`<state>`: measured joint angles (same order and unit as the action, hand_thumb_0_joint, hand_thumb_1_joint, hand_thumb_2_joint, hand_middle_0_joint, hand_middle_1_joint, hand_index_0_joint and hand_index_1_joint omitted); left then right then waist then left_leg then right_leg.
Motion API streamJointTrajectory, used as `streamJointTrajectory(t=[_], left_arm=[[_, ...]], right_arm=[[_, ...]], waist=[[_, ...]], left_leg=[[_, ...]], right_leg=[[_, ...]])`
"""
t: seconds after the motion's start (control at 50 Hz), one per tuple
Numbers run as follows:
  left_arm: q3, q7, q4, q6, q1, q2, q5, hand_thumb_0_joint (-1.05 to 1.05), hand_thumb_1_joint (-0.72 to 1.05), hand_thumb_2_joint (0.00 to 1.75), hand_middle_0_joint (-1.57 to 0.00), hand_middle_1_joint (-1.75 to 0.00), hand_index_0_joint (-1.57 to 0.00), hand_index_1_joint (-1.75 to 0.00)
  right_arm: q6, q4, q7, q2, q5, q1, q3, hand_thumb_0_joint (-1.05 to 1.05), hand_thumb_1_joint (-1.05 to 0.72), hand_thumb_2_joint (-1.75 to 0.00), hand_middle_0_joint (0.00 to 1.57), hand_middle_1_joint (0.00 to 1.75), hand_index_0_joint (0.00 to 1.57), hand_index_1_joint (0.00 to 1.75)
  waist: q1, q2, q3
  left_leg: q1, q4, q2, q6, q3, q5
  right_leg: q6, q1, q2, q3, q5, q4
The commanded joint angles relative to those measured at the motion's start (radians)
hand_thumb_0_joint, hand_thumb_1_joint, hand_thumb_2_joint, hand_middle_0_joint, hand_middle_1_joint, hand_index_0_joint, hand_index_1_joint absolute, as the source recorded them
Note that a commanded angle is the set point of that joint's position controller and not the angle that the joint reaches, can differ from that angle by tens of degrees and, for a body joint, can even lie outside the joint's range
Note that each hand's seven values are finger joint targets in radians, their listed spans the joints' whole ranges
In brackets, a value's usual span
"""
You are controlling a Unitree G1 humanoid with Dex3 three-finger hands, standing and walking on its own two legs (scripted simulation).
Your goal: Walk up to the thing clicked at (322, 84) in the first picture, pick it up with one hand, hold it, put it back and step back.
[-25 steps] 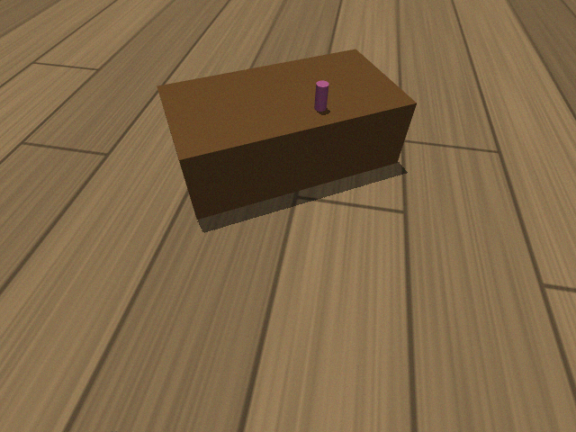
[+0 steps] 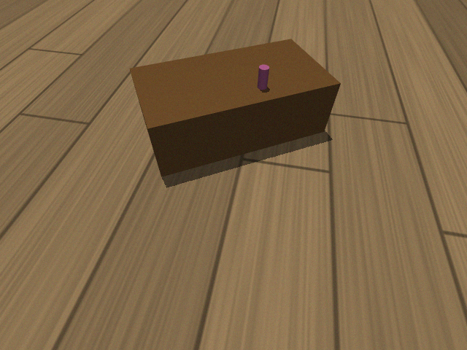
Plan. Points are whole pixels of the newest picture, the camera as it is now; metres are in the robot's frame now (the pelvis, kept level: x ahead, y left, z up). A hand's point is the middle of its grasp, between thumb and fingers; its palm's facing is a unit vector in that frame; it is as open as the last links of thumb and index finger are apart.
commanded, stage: stand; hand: right
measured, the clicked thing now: (263, 77) +1.43 -0.16 -0.36
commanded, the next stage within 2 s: walk up in 0.62 s
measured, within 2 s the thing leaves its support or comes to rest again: neither
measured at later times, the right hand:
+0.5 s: hand out of the picture +0.08 -0.25 -0.16, palm faces -0.04 +0.94 -0.33, open 7.4 cm
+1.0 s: hand (361, 318) +0.20 -0.24 -0.14, palm faces -0.11 +0.87 -0.48, open 7.4 cm
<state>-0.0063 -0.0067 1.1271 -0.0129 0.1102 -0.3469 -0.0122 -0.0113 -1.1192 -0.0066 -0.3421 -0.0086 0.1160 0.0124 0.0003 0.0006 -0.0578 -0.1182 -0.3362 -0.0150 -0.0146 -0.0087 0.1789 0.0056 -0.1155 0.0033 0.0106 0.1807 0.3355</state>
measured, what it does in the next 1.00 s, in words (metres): walks ahead: left foot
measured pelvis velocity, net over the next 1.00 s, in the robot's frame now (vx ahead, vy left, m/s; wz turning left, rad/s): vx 0.10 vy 0.05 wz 0.14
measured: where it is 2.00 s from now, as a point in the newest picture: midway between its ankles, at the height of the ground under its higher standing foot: (238, 260)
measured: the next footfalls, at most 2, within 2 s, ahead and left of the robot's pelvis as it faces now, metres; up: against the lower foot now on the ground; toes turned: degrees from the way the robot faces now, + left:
left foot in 0.92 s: +0.17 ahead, +0.18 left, +0.00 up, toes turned +12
right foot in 1.36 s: +0.47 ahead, -0.10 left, +0.00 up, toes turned +7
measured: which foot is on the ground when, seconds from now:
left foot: down 0.00-0.70, up 0.72-0.90, down 0.92-1.00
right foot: down 0.00-0.92, up 0.94-1.00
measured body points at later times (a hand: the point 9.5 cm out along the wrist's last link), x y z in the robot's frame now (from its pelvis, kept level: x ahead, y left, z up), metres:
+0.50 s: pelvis +0.01 +0.00 +0.00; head +0.02 +0.00 +0.45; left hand +0.08 +0.30 -0.13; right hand +0.08 -0.30 -0.13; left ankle +0.00 +0.13 -0.75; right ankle +0.00 -0.11 -0.75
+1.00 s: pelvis +0.10 +0.05 -0.03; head +0.10 +0.09 +0.42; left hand +0.08 +0.39 -0.17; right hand +0.20 -0.29 -0.11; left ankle +0.13 +0.17 -0.75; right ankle +0.03 -0.09 -0.71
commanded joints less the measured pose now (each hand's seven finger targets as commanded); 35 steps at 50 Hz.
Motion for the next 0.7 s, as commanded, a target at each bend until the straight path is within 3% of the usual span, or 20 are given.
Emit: streamJointTrajectory(t=[0.0,0.58,0.6,0.62,0.64,0.66,0.68], left_arm=[[0.042,0.014,-0.058,-0.021,-0.036,-0.206,0.002,0.00,0.90,0.90,-0.20,-0.30,-0.20,-0.30],[0.041,0.017,-0.058,-0.024,-0.037,-0.215,0.003,0.00,0.90,0.90,-0.20,-0.30,-0.20,-0.30],[0.126,-0.020,-0.122,-0.034,0.007,-0.306,-0.023,0.00,0.90,0.90,-0.20,-0.30,-0.20,-0.30],[0.132,-0.031,-0.120,-0.031,0.033,-0.304,-0.034,0.00,0.90,0.90,-0.20,-0.30,-0.20,-0.30],[0.138,-0.037,-0.128,-0.031,0.038,-0.300,-0.040,0.00,0.90,0.90,-0.20,-0.30,-0.20,-0.30],[0.147,-0.043,-0.134,-0.031,0.091,-0.309,-0.038,0.00,0.90,0.90,-0.20,-0.30,-0.20,-0.30],[0.164,-0.040,-0.135,-0.033,0.146,-0.340,-0.036,0.00,0.90,0.90,-0.20,-0.30,-0.20,-0.30]], right_arm=[[-0.022,0.059,0.016,-0.212,-0.001,-0.046,-0.047,0.00,-0.90,-0.90,0.20,0.30,0.20,0.30],[-0.021,0.057,0.017,-0.213,0.000,-0.040,-0.043,0.00,-0.90,-0.90,0.20,0.30,0.20,0.30],[-0.036,0.102,-0.004,-0.295,-0.008,0.054,-0.109,0.00,-0.90,-0.90,0.20,0.30,0.20,0.30],[-0.039,0.112,-0.013,-0.306,-0.019,0.033,-0.117,0.00,-0.90,-0.90,0.20,0.30,0.20,0.30],[-0.038,0.134,-0.017,-0.295,-0.023,-0.008,-0.117,0.00,-0.90,-0.90,0.20,0.30,0.20,0.30],[-0.039,0.173,-0.022,-0.267,-0.027,-0.070,-0.112,0.00,-0.90,-0.90,0.20,0.30,0.20,0.30],[-0.041,0.213,-0.024,-0.229,-0.032,-0.129,-0.110,0.00,-0.90,-0.90,0.20,0.30,0.20,0.30]], waist=[[0.004,-0.011,0.081],[0.001,-0.003,0.091],[0.024,0.045,0.184],[0.043,0.026,0.108],[0.063,0.028,0.037],[0.104,0.073,-0.011],[0.150,0.209,-0.059]], left_leg=[[0.014,0.052,-0.114,0.041,-0.089,-0.089],[0.022,0.043,-0.115,0.037,-0.087,-0.158],[-0.058,-0.027,-0.067,0.113,-0.126,0.329],[-0.188,-0.042,-0.079,0.123,-0.152,0.460],[-0.324,-0.077,-0.054,0.105,-0.117,0.460],[-0.462,-0.173,-0.005,0.070,-0.030,0.385],[-0.596,-0.404,0.025,0.054,0.063,0.267]], right_leg=[[0.022,-0.001,-0.130,-0.105,-0.091,-0.063],[0.019,0.030,-0.140,-0.100,-0.162,-0.063],[0.048,0.126,-0.077,-0.030,0.363,0.048],[0.072,0.088,-0.100,-0.076,0.510,0.070],[0.092,0.100,-0.127,-0.116,0.573,0.027],[0.134,0.159,-0.190,-0.191,0.639,-0.061],[0.201,0.195,-0.345,-0.352,0.677,-0.209]])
